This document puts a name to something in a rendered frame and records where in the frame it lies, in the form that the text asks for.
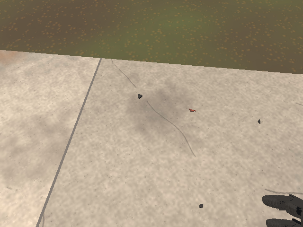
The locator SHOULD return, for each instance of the right robot hand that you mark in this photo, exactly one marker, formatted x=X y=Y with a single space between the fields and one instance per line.
x=291 y=204

